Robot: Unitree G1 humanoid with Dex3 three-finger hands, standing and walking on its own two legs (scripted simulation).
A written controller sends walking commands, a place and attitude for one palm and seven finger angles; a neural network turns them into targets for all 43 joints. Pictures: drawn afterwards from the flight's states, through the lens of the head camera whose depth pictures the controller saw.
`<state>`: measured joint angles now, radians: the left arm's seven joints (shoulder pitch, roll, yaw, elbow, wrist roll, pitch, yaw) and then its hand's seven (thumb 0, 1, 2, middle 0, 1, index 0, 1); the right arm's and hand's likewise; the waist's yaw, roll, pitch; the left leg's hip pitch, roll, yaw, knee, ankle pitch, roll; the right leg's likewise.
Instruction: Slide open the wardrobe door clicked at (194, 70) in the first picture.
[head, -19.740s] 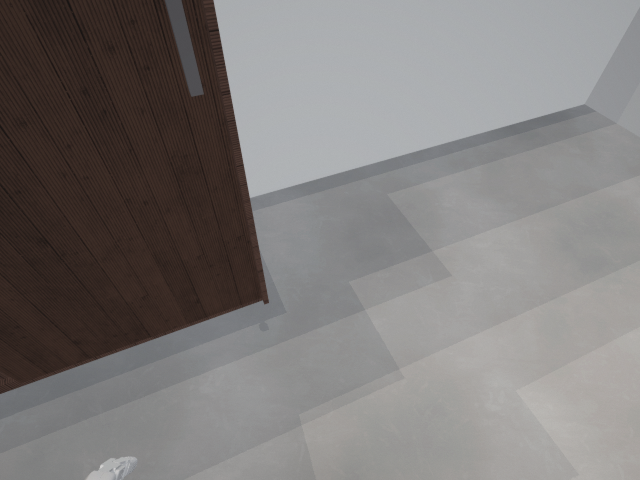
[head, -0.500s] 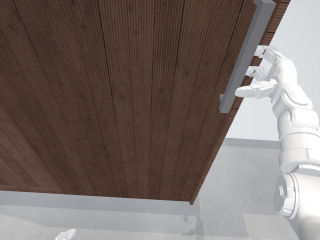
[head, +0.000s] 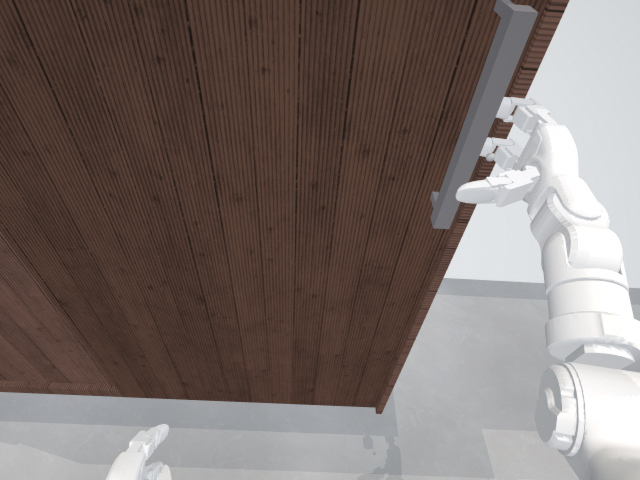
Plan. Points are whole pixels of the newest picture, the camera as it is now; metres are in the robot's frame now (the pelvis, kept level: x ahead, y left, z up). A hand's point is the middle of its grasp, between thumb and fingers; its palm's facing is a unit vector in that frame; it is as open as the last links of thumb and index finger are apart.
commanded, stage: slide the fingers in behind the handle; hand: right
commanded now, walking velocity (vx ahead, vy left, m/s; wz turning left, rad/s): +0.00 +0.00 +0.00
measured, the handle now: (467, 129) +0.48 -0.13 +0.24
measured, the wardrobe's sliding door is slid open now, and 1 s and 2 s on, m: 0.00 0.00 0.00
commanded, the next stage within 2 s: grip the handle and tug to test in 1.28 s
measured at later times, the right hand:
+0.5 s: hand (475, 155) +0.43 -0.13 +0.24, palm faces -0.05 +1.00 +0.01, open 14.0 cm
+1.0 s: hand (460, 156) +0.43 -0.11 +0.24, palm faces -0.04 +1.00 +0.01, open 14.0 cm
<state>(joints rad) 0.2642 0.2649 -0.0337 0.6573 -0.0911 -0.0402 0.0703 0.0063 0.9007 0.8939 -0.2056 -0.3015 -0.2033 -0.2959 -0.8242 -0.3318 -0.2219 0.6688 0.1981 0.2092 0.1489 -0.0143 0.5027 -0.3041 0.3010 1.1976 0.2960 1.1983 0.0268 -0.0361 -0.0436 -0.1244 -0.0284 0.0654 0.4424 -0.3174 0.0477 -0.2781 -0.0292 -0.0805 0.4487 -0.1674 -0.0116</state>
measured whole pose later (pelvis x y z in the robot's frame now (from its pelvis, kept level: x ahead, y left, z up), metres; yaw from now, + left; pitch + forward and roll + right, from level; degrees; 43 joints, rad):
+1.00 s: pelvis +0.00 +0.00 +0.00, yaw +0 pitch -1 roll +0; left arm 0.25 0.25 -0.03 0.67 -0.08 -0.01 0.07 0.01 0.90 0.89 -0.21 -0.30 -0.20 -0.30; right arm -0.81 -0.25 -0.18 0.59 0.20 0.27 0.07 -0.01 0.50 -0.30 0.30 1.20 0.30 1.20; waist 0.02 -0.04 -0.04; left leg -0.09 -0.03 0.07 0.42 -0.31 0.05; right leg -0.25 -0.03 -0.08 0.43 -0.16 -0.01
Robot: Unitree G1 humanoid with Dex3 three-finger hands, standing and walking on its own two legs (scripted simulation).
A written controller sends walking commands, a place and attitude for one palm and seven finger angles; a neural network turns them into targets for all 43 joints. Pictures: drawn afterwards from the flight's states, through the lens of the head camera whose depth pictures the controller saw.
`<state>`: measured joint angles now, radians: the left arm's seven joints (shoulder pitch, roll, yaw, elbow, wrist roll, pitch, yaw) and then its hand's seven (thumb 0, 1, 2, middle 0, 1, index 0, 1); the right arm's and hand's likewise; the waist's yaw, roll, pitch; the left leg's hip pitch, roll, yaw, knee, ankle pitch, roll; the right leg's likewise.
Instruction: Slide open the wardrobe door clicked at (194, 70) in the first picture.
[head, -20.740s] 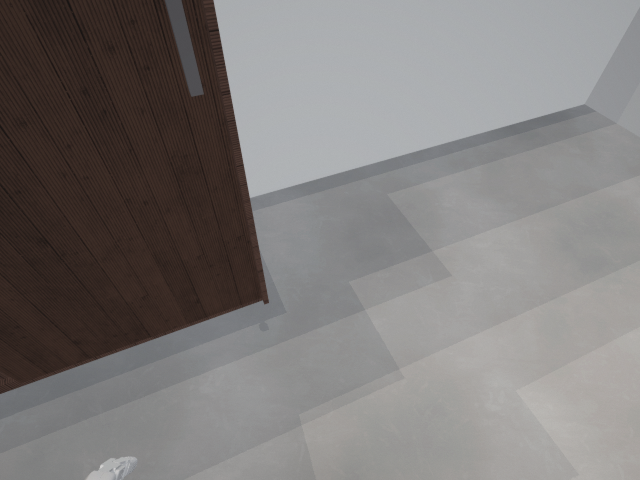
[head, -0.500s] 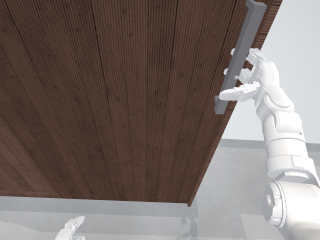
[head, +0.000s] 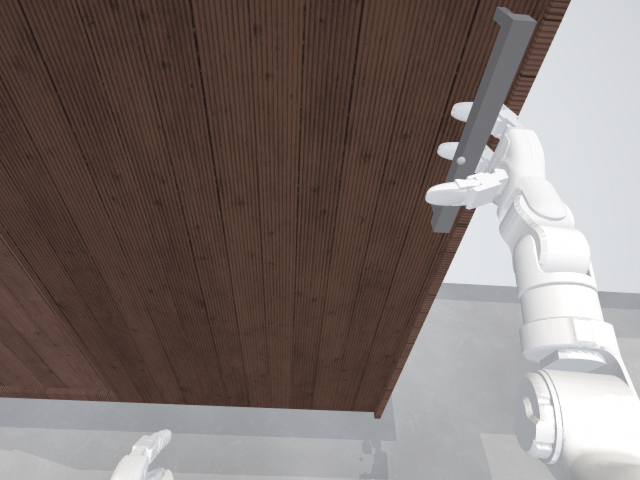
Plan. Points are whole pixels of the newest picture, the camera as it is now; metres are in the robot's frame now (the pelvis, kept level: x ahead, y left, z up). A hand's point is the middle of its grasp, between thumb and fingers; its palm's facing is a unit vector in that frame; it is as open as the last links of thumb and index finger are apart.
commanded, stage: slide the fingers in behind the handle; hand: right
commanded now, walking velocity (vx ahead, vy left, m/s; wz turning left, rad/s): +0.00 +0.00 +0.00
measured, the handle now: (467, 134) +0.48 -0.13 +0.24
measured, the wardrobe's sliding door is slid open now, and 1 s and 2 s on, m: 0.00 0.00 0.00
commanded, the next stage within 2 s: grip the handle and tug to test in 0.28 s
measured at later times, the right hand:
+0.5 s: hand (465, 161) +0.42 -0.12 +0.24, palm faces -0.03 +1.00 +0.02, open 13.8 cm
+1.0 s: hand (463, 161) +0.42 -0.12 +0.24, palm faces -0.05 +1.00 +0.01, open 6.7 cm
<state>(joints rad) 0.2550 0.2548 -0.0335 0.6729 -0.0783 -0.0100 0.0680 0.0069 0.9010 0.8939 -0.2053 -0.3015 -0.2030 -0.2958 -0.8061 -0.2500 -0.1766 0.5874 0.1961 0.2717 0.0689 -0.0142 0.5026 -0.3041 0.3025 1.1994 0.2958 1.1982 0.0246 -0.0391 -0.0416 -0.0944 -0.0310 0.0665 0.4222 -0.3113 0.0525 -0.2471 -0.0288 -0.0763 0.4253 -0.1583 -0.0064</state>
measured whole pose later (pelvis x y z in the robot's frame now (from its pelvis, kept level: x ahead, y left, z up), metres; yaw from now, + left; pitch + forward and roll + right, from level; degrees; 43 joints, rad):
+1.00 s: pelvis +0.00 -0.01 +0.00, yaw -1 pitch -1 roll +0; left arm 0.24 0.24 -0.04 0.68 -0.08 -0.01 0.07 0.01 0.90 0.89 -0.21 -0.30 -0.20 -0.30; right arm -0.83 -0.24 -0.14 0.59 0.20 0.27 0.06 0.00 -0.55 -0.75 0.39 1.34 0.37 1.34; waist 0.02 -0.04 -0.03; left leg -0.09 -0.02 0.07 0.42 -0.31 0.04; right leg -0.25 -0.02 -0.07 0.43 -0.16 -0.01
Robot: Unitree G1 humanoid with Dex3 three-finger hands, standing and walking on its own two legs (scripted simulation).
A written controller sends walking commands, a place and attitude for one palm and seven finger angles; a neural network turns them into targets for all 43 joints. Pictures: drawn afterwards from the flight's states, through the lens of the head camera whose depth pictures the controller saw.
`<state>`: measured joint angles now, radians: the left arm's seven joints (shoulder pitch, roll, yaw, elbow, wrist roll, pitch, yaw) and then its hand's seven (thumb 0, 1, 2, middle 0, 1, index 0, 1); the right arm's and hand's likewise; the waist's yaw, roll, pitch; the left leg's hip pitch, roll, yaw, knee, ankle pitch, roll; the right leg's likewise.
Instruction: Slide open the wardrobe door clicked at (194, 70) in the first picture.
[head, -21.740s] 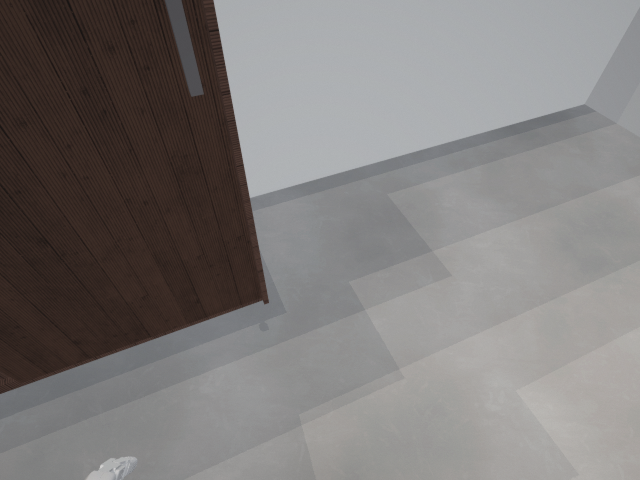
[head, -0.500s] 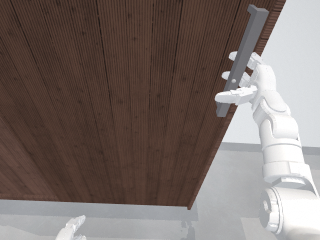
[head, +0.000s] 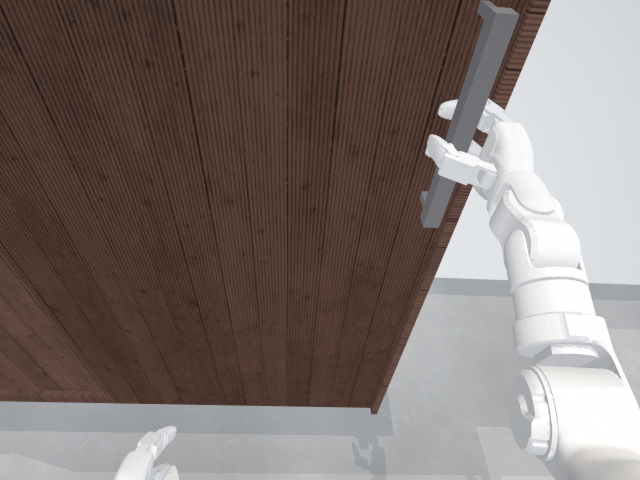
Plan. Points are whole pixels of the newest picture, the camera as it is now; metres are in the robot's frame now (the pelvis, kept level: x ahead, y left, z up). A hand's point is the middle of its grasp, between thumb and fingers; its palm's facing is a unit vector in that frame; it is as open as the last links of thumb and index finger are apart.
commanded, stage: grip the handle and tug to test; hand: right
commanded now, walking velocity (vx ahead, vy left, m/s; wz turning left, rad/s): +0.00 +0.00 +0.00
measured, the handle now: (454, 129) +0.48 -0.12 +0.24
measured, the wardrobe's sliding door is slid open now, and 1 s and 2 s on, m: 0.00 0.00 0.02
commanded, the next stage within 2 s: tug the door sideways, standing still in 0.80 s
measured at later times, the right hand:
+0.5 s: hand (445, 155) +0.43 -0.10 +0.24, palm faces -0.05 +1.00 +0.02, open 5.7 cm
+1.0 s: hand (444, 157) +0.43 -0.10 +0.23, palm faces -0.06 +1.00 +0.00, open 5.8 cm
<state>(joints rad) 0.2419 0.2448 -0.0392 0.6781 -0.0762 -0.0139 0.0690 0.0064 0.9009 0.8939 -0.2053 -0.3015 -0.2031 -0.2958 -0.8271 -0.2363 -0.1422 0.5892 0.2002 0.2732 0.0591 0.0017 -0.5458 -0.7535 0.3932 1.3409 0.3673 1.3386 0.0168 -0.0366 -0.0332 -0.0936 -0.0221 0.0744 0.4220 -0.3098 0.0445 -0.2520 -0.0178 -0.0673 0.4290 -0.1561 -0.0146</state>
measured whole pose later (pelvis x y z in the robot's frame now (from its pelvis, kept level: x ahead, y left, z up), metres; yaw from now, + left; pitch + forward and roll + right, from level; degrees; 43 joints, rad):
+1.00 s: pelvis +0.05 +0.02 +0.00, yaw +3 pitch +0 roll -2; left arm 0.17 0.26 -0.04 0.58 -0.08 0.07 0.05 0.01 0.90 0.89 -0.20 -0.30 -0.20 -0.30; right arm -0.49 -0.24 -0.21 0.05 0.22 0.47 0.07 -0.01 -0.73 -0.78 0.36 1.40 0.31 1.40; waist 0.00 -0.03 -0.07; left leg -0.04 -0.03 0.03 0.41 -0.35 0.05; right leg -0.18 -0.02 -0.06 0.41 -0.23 0.01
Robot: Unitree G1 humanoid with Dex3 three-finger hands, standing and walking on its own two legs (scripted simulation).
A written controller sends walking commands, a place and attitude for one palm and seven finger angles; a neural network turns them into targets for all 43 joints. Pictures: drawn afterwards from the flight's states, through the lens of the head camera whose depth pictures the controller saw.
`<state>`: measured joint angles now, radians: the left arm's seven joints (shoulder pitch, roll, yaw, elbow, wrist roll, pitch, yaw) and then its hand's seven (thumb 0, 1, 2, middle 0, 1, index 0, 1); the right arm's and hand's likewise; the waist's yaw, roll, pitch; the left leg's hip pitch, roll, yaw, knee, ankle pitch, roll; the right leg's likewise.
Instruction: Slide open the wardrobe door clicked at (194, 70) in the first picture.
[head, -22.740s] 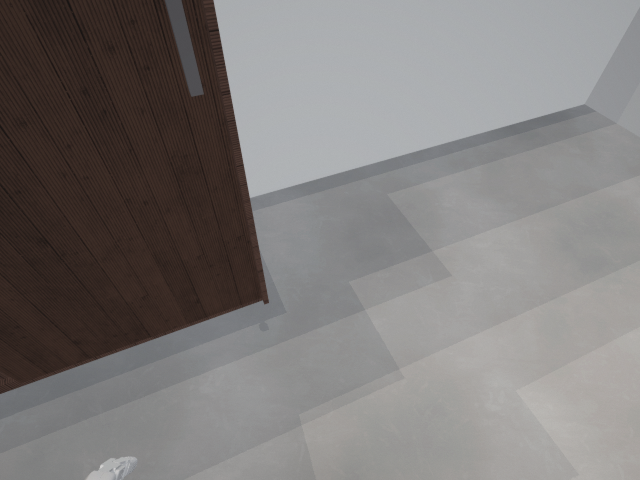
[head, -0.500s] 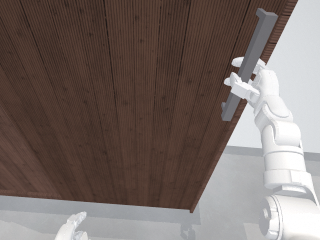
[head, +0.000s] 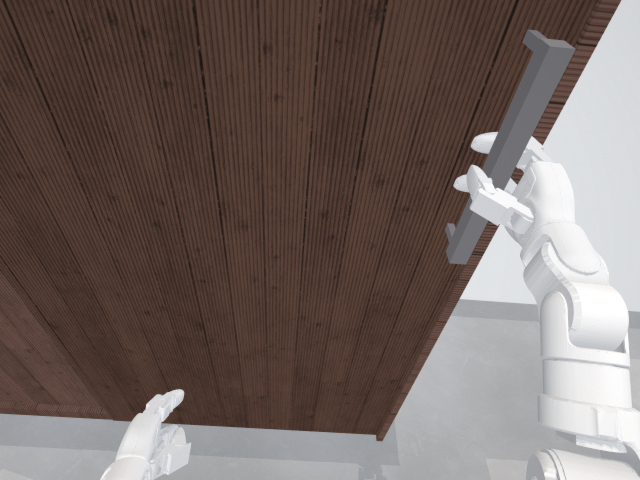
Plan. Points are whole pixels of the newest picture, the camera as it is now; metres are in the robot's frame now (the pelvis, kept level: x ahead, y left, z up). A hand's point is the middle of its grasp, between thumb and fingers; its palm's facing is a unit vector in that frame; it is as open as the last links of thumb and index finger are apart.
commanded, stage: tug the door sideways, standing still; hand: right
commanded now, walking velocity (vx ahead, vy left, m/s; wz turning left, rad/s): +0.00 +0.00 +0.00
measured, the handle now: (489, 163) +0.42 -0.16 +0.24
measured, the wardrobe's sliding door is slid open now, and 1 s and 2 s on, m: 0.00 0.02 0.29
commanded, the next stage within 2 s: step sideways, sliding the door along in 0.38 s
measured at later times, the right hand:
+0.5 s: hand (474, 195) +0.37 -0.13 +0.23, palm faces +0.05 +1.00 -0.06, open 5.9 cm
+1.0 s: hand (454, 195) +0.38 -0.11 +0.22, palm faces +0.22 +0.97 -0.08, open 6.3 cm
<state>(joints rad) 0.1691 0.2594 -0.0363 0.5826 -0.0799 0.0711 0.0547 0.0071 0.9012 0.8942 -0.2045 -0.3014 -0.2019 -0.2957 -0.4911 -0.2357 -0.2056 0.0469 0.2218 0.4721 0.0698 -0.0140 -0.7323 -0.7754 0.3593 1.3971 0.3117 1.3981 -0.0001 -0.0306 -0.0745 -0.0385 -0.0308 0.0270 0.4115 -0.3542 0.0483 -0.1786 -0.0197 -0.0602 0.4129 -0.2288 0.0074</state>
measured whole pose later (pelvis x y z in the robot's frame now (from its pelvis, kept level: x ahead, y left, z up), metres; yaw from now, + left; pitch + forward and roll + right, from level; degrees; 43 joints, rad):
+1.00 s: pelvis -0.05 +0.06 -0.02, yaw -4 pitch -3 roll +0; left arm 0.22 0.25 0.02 0.74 -0.06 -0.01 0.09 0.01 0.90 0.89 -0.20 -0.30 -0.20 -0.30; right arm -0.81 -0.23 -0.08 0.31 0.09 -0.02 -0.14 -0.05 -0.72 -0.84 0.45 1.40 0.20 1.34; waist -0.05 -0.03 0.22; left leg -0.28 0.04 0.12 0.68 -0.35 0.05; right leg -0.41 -0.06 -0.04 0.89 -0.42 -0.01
